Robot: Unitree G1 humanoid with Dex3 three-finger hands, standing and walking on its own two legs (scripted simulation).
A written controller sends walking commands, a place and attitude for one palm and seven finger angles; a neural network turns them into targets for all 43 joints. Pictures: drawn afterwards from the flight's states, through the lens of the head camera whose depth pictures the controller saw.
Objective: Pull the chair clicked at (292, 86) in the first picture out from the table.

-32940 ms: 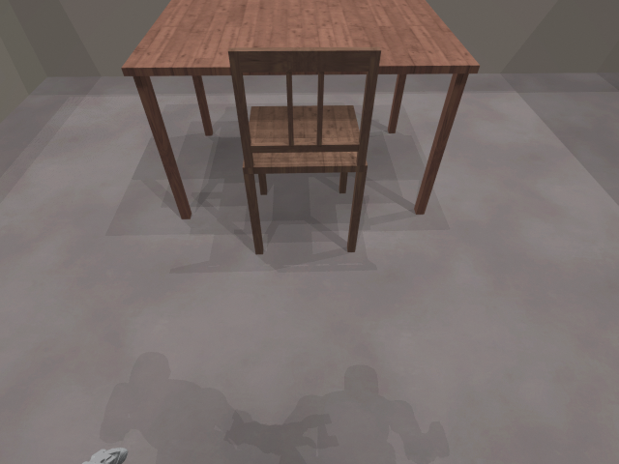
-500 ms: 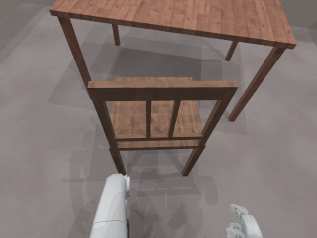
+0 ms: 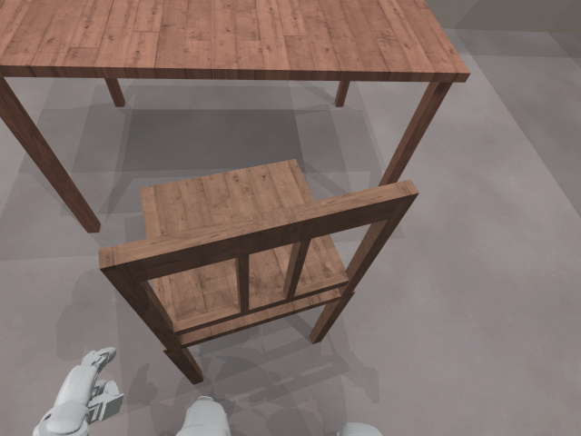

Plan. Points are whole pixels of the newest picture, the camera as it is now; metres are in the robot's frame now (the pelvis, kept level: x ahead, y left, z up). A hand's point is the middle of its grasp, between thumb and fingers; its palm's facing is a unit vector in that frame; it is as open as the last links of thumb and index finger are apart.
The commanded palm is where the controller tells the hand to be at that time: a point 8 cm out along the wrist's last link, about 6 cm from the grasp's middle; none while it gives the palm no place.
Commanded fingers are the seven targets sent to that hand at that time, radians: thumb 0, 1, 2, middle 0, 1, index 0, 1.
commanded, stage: come to a stop and stand still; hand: left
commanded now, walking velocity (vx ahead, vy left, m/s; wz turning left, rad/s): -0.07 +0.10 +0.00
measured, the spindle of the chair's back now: (242, 282) +0.35 +0.07 -0.09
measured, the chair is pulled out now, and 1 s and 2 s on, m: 0.31 0.31 0.31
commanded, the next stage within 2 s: look again from close up in 1.02 s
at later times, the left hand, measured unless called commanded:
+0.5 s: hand out of the picture +0.02 +0.17 -0.17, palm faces +0.13 -0.97 -0.20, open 7.3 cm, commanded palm none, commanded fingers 0.00 0.90 0.90 -0.20 -0.30 -0.20 -0.30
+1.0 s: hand out of the picture -0.08 +0.12 -0.17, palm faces +0.13 -0.98 -0.14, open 7.4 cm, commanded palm none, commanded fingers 0.00 0.90 0.90 -0.20 -0.30 -0.20 -0.30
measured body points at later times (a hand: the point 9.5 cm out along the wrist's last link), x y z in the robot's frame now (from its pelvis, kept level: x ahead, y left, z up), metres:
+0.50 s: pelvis -0.02 -0.01 +0.00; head +0.02 -0.01 +0.45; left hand +0.02 +0.22 -0.15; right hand +0.00 -0.22 -0.16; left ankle -0.01 +0.13 -0.73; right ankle -0.01 -0.16 -0.73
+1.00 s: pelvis -0.04 -0.03 +0.01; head -0.03 -0.03 +0.46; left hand -0.09 +0.17 -0.16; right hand -0.05 -0.24 -0.16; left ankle -0.01 +0.13 -0.73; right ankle -0.01 -0.16 -0.73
